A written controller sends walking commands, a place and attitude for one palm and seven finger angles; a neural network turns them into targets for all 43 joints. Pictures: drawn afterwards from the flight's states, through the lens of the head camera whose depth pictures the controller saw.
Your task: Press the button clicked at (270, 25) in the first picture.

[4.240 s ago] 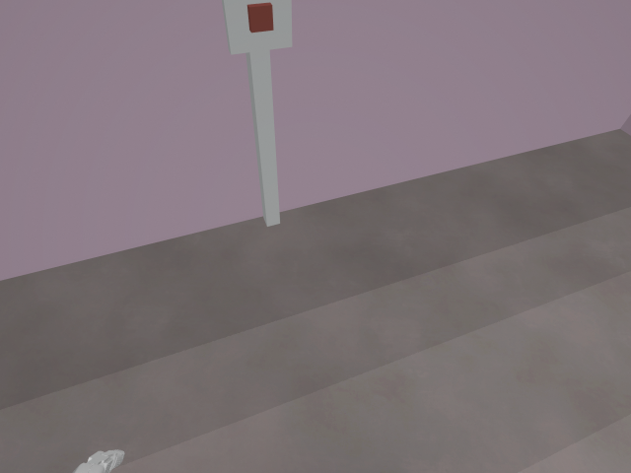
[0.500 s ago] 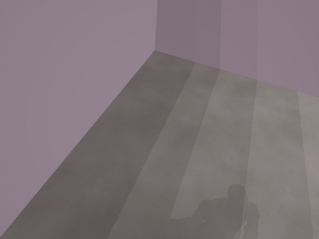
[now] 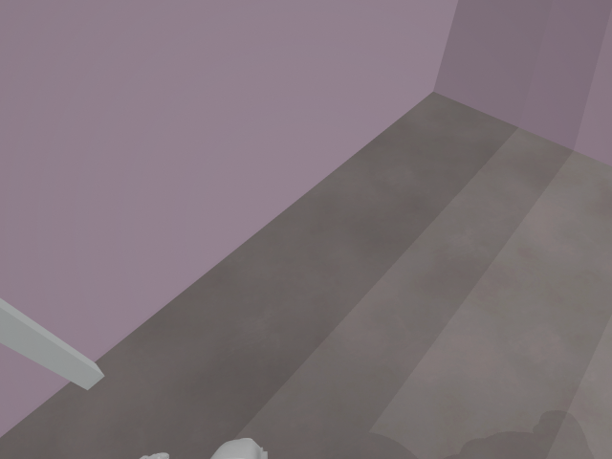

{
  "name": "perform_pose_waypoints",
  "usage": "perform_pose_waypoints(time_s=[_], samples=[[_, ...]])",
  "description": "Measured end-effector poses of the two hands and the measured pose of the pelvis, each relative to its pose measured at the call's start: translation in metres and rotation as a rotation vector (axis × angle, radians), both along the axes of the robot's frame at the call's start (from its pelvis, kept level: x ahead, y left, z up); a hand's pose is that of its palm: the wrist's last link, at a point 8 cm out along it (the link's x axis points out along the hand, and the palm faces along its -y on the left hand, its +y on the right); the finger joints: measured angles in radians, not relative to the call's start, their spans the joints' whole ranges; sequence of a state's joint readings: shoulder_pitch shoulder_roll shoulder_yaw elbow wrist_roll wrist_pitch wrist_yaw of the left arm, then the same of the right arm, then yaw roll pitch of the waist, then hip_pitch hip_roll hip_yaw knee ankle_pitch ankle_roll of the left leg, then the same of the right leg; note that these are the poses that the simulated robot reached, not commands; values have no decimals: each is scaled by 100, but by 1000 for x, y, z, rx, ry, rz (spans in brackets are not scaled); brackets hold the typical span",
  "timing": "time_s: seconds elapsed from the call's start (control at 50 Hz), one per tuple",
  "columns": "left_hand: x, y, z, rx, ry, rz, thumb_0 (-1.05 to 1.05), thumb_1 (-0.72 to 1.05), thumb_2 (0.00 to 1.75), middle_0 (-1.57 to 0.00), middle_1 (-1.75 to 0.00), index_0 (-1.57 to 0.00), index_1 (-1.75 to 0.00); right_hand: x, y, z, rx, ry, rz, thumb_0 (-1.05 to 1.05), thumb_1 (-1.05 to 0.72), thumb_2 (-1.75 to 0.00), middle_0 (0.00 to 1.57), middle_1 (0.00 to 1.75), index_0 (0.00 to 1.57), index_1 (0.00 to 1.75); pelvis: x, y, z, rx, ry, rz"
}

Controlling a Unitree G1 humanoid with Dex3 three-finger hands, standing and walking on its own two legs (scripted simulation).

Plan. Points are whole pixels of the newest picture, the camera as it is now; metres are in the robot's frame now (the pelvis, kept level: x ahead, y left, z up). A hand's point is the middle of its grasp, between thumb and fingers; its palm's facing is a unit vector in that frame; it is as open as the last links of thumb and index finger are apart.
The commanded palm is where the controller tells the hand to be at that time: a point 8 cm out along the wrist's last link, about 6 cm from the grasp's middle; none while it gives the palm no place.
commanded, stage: turn to face it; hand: left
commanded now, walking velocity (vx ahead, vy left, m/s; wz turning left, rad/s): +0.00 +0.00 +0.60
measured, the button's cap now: out of the picture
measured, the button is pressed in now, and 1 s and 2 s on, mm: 0 0 0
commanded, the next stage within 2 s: take the last steps up to it in 1.32 s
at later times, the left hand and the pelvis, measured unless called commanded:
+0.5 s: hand out of the picture +0.05 +0.24 -0.16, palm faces +0.31 -0.90 -0.30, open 7.4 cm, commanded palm none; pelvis +0.01 +0.00 -0.01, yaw +18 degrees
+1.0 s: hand out of the picture -0.07 +0.25 -0.18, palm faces +0.59 -0.76 -0.26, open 7.4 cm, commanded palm none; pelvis +0.01 +0.03 -0.01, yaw +35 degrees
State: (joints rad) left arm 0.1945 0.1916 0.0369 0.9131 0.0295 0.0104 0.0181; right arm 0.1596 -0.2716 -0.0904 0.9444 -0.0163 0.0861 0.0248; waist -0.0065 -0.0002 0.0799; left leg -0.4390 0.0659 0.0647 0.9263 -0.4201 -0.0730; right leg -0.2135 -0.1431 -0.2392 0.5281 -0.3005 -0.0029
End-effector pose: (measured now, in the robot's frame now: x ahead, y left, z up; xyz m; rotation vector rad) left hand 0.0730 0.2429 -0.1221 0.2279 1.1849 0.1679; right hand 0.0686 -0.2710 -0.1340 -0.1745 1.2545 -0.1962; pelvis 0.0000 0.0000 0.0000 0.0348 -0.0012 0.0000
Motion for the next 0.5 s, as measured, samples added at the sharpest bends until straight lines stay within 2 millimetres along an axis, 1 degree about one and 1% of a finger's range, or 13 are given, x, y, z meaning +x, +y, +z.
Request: perform_pose_waypoints(time_s=[0.04,0.08,0.12,0.16,0.2,0.24,0.28,0.36,0.44,0.5], samples=[[-22,14,-7,-3,39,47,0,91,90,-20,-30,-20,-30,26,6,5,-22,-32,59,1,-91,-90,20,30,19,30,0,6,-3,-5,5,28],[-44,29,-17,-9,78,97,0,91,90,-20,-30,-20,-30,51,16,9,-46,-69,119,1,-91,-90,20,30,19,30,0,15,-7,-14,10,58],[-65,46,-30,-14,113,145,0,91,90,-20,-30,-20,-30,74,28,10,-69,-119,175,1,-91,-90,20,30,19,30,1,25,-17,-29,18,84],[-80,58,-35,-6,154,182,0,91,90,-20,-30,-20,-30,87,40,14,-75,-151,214,0,-91,-90,20,30,19,30,0,29,-18,-24,15,100],[-88,66,-33,-1,172,216,0,91,90,-20,-30,-20,-30,94,50,19,-77,-160,243,0,-91,-90,20,30,19,30,1,31,-15,-34,17,122],[-89,70,-27,-1,162,239,1,91,90,-20,-30,-19,-30,97,59,22,-71,-151,266,0,-90,-90,20,30,20,30,2,32,-10,-42,19,148],[-86,71,-21,0,136,254,1,91,90,-20,-30,-19,-30,98,66,21,-58,-135,287,0,-90,-90,20,30,20,30,3,32,-6,-47,20,173],[-73,66,-11,8,73,275,1,91,90,-20,-30,-19,-30,98,74,14,-17,-103,315,0,-90,-90,20,30,20,30,6,28,-3,-47,21,220],[-54,53,-2,23,3,289,0,91,90,-20,-30,-19,-30,98,71,-1,25,-70,332,0,-90,-90,20,30,20,30,10,16,-6,-37,22,271],[-45,39,0,49,-62,297,0,91,90,-20,-30,-19,-30,102,62,-17,54,-50,342,0,-90,-90,21,30,20,30,15,3,-14,-22,24,310]])
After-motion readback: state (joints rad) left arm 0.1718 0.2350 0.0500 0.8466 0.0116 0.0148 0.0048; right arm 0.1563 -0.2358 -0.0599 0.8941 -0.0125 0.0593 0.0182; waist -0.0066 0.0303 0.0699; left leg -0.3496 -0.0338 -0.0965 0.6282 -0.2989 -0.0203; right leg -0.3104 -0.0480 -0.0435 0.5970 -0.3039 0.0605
